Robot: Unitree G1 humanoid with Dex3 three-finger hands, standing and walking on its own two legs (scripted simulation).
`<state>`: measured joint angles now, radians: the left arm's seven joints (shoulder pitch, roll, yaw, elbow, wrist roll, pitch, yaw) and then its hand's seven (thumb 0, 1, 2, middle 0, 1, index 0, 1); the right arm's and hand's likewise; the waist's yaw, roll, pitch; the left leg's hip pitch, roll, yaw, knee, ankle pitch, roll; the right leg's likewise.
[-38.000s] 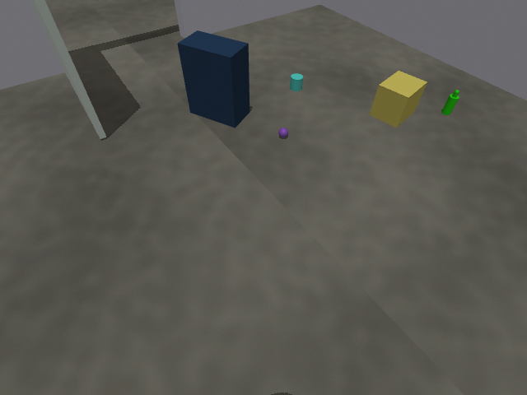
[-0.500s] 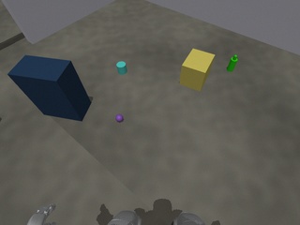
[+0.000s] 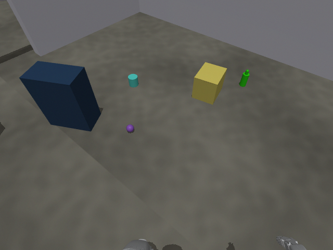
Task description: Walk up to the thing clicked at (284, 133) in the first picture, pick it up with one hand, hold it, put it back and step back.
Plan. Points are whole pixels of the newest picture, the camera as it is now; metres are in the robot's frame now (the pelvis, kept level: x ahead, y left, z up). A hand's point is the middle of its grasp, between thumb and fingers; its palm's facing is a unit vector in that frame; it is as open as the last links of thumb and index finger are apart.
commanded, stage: step back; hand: left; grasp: from above
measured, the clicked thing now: (130, 128) +1.03 +0.33 -0.73
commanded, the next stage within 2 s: stand in 0.82 s
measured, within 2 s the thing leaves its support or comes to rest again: neither
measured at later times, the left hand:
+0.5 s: hand out of the picture +0.10 +0.27 -0.14, palm faces +0.04 -0.91 -0.41, open 7.4 cm
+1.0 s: hand (69, 247) +0.15 +0.27 -0.14, palm faces +0.04 -0.94 -0.33, open 7.4 cm
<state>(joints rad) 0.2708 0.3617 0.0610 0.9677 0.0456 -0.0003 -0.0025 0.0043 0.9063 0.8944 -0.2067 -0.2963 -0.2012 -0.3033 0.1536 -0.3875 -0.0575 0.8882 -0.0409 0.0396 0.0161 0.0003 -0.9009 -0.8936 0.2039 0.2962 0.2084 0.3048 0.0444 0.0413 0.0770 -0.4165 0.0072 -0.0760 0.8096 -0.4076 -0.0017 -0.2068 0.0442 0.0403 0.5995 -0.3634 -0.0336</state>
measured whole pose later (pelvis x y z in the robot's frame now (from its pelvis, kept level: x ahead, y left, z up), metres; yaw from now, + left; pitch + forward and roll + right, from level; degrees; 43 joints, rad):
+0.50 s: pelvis +0.02 +0.00 +0.00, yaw +3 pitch -3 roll -1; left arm 0.16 0.38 0.06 0.98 0.03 -0.03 -0.01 0.00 0.91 0.89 -0.20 -0.30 -0.20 -0.30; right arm 0.24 -0.37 -0.05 1.00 -0.02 0.01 0.00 0.00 -0.90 -0.89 0.20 0.30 0.21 0.30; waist 0.00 0.03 0.07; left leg -0.32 0.00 -0.08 0.77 -0.46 -0.01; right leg -0.28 0.01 -0.03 0.61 -0.29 -0.02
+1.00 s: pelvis +0.05 +0.01 +0.02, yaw +3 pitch -3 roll +0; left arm 0.04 0.35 0.00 1.10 0.00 -0.01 0.00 0.00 0.91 0.89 -0.21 -0.30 -0.20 -0.30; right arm 0.03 -0.33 -0.01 1.08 -0.01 -0.02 0.00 0.00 -0.90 -0.89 0.20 0.30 0.21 0.30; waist 0.02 -0.01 0.08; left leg -0.13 0.00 -0.01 0.41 -0.23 0.00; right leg -0.12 -0.03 -0.02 0.39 -0.23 0.02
